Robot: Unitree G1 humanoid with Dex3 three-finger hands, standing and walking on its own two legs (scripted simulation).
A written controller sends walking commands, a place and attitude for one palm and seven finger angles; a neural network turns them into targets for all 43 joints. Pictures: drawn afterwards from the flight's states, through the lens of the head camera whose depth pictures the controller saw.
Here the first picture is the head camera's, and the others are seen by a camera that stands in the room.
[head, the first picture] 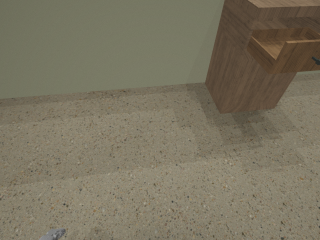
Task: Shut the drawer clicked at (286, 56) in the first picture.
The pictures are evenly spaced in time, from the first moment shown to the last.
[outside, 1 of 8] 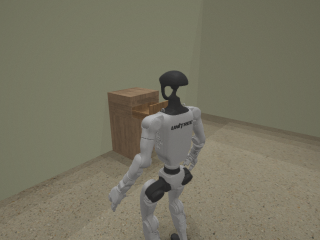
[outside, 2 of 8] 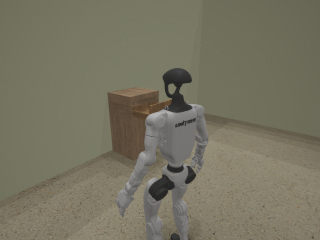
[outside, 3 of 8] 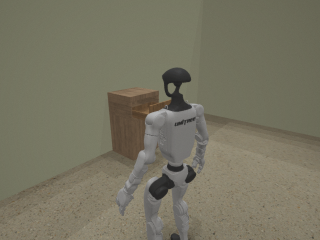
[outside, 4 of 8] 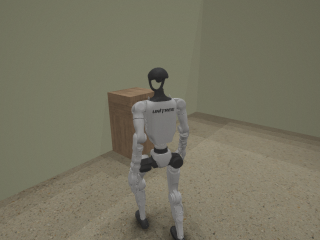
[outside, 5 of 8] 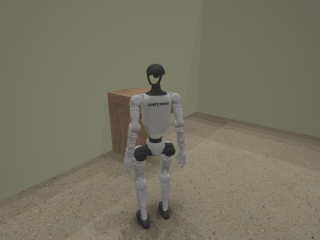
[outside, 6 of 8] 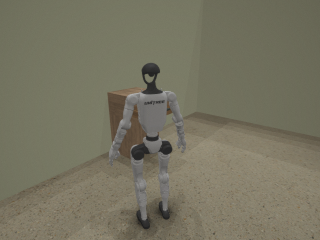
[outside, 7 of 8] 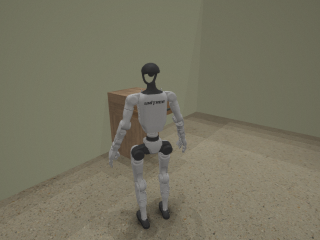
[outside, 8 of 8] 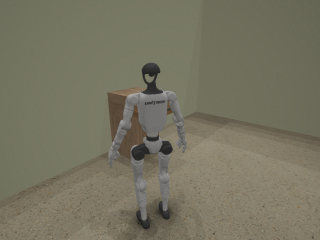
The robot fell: no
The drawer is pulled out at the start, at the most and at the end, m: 0.30 0.30 0.30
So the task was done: no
